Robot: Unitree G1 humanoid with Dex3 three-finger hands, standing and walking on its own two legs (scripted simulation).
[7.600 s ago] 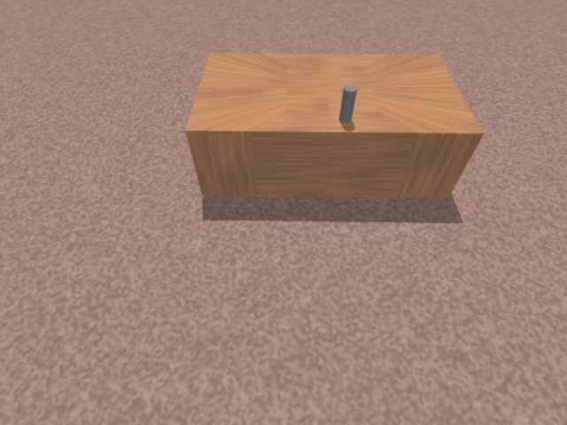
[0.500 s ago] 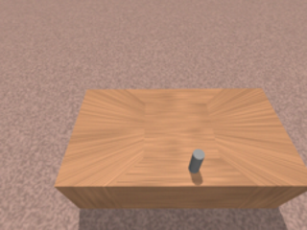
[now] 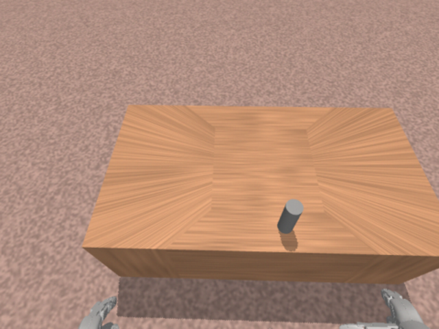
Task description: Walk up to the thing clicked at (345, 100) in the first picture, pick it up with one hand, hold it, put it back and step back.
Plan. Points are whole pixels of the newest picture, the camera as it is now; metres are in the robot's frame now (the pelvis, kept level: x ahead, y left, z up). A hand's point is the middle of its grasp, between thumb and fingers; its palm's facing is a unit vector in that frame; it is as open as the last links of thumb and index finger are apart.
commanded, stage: go down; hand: right
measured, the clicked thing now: (289, 217) +0.45 -0.19 -0.30
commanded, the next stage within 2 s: none
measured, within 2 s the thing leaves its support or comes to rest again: neither
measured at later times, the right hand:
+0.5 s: hand (376, 321) +0.16 -0.28 -0.13, palm faces +0.08 +0.95 -0.30, open 17.5 cm
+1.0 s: hand (382, 327) +0.15 -0.29 -0.12, palm faces +0.09 +0.95 -0.30, open 17.4 cm
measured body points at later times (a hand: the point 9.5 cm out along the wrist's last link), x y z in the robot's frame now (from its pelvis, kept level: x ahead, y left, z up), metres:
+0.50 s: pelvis +0.02 +0.01 -0.03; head +0.07 +0.00 +0.42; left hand +0.16 +0.27 -0.12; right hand +0.15 -0.33 -0.11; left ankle -0.03 +0.14 -0.73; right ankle +0.02 -0.12 -0.73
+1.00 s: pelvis +0.01 +0.00 -0.05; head +0.06 -0.01 +0.40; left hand +0.17 +0.25 -0.12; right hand +0.14 -0.34 -0.10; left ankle -0.03 +0.14 -0.73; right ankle +0.02 -0.12 -0.73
